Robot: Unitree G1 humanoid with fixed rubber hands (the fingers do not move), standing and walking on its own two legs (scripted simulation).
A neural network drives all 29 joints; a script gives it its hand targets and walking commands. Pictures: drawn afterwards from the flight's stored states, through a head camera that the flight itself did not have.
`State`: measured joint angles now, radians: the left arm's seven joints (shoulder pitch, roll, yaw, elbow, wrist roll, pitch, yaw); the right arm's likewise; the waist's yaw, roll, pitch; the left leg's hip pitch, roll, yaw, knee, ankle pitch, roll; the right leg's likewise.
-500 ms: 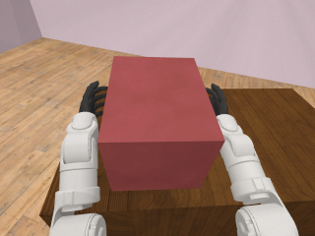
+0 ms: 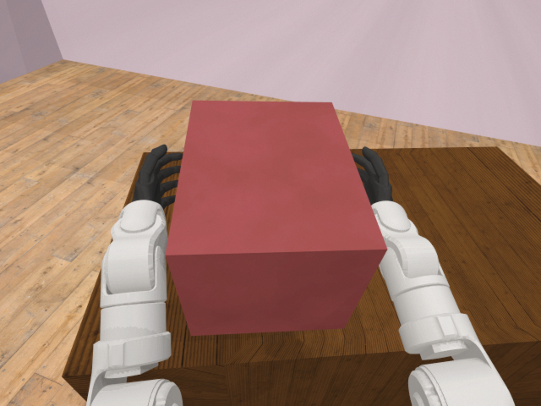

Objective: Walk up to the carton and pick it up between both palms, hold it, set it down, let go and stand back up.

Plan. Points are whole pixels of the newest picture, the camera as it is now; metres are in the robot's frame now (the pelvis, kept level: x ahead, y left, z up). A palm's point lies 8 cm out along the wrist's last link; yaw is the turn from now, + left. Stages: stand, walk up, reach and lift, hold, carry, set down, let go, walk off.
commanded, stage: hold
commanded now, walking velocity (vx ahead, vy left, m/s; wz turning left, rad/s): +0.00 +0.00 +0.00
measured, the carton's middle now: (266, 211) +0.38 +0.00 +0.13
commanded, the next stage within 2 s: none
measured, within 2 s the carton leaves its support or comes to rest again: neither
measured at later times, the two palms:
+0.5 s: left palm (145, 201) +0.35 +0.16 +0.19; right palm (375, 200) +0.35 -0.16 +0.17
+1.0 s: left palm (149, 200) +0.35 +0.16 +0.18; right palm (376, 199) +0.36 -0.16 +0.17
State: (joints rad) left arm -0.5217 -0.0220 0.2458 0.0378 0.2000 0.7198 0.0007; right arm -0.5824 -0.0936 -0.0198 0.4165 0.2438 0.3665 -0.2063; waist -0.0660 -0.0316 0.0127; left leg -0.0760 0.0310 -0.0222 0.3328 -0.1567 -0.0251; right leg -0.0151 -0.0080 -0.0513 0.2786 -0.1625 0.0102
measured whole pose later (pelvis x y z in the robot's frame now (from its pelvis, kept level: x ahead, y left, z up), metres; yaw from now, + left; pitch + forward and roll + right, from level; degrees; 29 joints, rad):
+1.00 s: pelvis -0.01 +0.00 +0.00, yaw +0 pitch -5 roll -1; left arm -0.56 -0.02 0.25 0.10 0.20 0.70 0.01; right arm -0.61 -0.09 -0.04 0.47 0.23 0.36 -0.20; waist -0.06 -0.03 -0.01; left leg -0.10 0.03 -0.02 0.33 -0.14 -0.03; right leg -0.04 -0.01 -0.05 0.29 -0.16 0.01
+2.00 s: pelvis +0.00 +0.00 +0.00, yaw +0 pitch -5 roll -1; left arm -0.55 -0.02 0.25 0.10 0.20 0.70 0.01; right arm -0.60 -0.09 -0.03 0.46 0.23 0.36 -0.20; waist -0.06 -0.03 -0.02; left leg -0.10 0.03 -0.03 0.34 -0.15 -0.03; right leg -0.04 -0.01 -0.05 0.29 -0.16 0.01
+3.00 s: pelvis -0.01 +0.00 +0.00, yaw +0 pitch -5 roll -1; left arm -0.56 -0.02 0.25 0.11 0.21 0.70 0.01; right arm -0.61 -0.10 -0.03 0.47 0.23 0.37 -0.19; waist -0.05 -0.02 -0.02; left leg -0.09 0.03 -0.02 0.33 -0.14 -0.03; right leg -0.04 -0.01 -0.05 0.29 -0.16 0.01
